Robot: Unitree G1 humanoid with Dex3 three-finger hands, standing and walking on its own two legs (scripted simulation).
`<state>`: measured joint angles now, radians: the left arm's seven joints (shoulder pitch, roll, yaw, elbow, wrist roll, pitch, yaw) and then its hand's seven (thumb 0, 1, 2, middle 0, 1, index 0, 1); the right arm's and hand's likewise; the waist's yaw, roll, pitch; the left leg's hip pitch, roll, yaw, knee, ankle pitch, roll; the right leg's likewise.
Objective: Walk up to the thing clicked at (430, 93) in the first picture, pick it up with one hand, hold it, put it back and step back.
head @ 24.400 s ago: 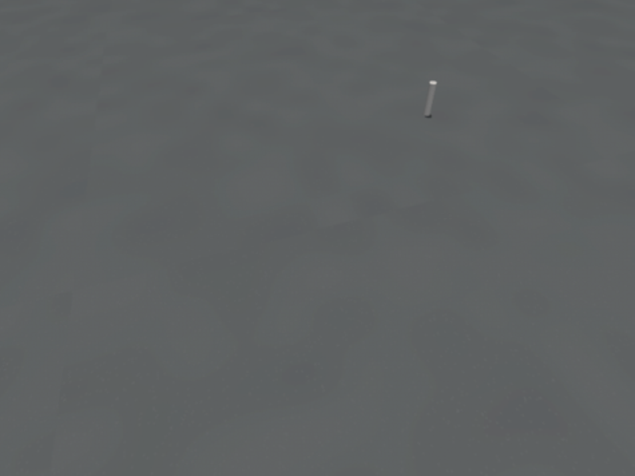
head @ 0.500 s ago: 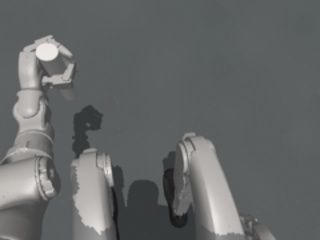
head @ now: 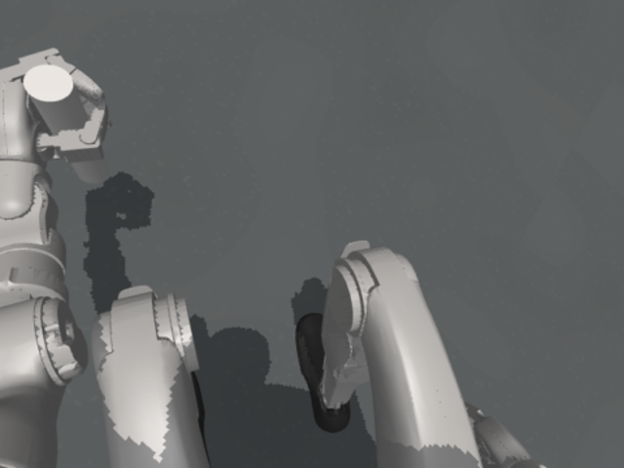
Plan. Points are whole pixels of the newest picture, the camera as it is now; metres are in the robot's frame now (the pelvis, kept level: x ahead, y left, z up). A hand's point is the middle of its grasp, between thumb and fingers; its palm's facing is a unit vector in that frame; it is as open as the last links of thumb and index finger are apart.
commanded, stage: crouch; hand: left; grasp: from the side
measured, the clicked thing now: (75, 135) +0.51 +0.22 -0.11
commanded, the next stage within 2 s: lower in 0.02 s
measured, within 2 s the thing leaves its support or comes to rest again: rests again in 1.80 s
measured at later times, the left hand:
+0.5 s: hand (94, 138) +0.52 +0.20 -0.14, palm faces +0.00 -1.00 -0.04, open 5.1 cm
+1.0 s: hand (106, 144) +0.53 +0.19 -0.18, palm faces +0.00 -1.00 -0.02, open 5.1 cm
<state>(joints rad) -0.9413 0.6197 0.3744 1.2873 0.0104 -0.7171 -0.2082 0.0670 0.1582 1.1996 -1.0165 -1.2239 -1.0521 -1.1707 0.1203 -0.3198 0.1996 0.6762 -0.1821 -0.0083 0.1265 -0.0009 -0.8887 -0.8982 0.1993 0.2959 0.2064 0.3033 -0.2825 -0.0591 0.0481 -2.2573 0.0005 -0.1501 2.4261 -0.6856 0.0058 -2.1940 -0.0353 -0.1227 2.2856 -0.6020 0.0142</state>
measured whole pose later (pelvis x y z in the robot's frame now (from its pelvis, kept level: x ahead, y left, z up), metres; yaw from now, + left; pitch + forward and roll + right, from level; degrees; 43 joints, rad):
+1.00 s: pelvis +0.00 +0.01 -0.01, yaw -6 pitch +22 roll -18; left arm -1.03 0.93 0.29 1.58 -0.01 -0.93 -0.13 0.07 0.16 1.20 -1.02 -1.22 -1.05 -1.17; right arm -0.05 -0.36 0.50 0.58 -0.32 0.03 0.12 0.00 -0.88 -0.89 0.20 0.30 0.21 0.30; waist -0.38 -0.21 0.26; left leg -2.24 -0.01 -0.31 2.54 -0.72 0.00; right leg -2.10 0.00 -0.25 2.28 -0.59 0.05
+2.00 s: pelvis -0.01 +0.02 -0.01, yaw -8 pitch +20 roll -21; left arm -1.03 1.00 0.29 1.64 -0.04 -1.00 -0.17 0.00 -0.22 0.41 -0.60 -0.53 -0.61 -0.52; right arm -0.11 -0.36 0.58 0.56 -0.35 0.04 0.10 -0.01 -0.90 -0.89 0.20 0.30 0.21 0.30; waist -0.40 -0.24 0.28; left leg -2.22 -0.01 -0.35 2.54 -0.72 0.01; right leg -2.06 0.02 -0.29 2.24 -0.57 0.06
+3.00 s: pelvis +0.00 +0.01 +0.03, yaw -2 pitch +33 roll -12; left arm -0.82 0.89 0.42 1.06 0.18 -0.24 -0.08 -0.01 -0.40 0.16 -0.09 -0.10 -0.09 -0.10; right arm 0.20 -0.29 0.20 0.55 -0.08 0.25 0.07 0.00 -0.91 -0.90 0.20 0.30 0.21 0.31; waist -0.24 0.00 -0.04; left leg -2.22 0.02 -0.13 2.33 -0.70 0.04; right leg -2.15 -0.01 -0.11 2.17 -0.60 0.04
